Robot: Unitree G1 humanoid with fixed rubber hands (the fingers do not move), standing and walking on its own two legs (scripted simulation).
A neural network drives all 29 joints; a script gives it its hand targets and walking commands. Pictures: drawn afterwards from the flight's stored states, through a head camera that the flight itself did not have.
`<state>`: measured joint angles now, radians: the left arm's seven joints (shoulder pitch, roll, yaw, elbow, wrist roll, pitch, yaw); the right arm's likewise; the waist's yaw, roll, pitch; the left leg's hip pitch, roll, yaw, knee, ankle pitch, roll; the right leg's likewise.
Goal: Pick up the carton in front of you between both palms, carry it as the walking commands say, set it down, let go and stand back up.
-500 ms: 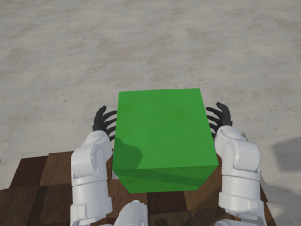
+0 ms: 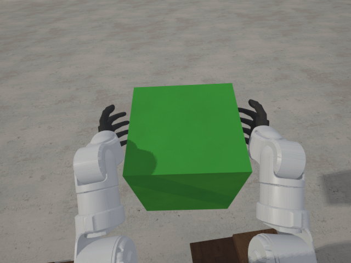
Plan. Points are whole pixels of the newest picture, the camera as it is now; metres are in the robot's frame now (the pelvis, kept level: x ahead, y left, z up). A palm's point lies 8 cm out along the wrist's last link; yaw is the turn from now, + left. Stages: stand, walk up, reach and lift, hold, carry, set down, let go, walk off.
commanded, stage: carry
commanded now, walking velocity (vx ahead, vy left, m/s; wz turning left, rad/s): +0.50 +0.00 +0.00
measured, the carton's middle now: (184, 153) +0.35 +0.00 +0.09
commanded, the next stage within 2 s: none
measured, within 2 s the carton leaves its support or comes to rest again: neither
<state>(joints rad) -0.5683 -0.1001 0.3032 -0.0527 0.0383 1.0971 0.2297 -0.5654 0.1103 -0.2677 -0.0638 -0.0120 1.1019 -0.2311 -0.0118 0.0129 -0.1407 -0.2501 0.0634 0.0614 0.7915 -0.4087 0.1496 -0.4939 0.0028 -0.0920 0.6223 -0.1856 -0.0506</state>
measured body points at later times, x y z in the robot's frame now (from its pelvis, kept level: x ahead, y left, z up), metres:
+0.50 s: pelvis +0.36 -0.01 -0.04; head +0.35 +0.00 +0.41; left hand +0.66 +0.14 +0.05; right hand +0.65 -0.16 +0.06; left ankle +0.45 +0.04 -0.77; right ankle +0.10 -0.09 -0.66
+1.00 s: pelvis +0.70 -0.03 -0.04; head +0.72 -0.04 +0.41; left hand +1.04 +0.14 +0.04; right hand +1.05 -0.17 +0.04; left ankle +0.51 +0.05 -0.67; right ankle +0.80 -0.09 -0.76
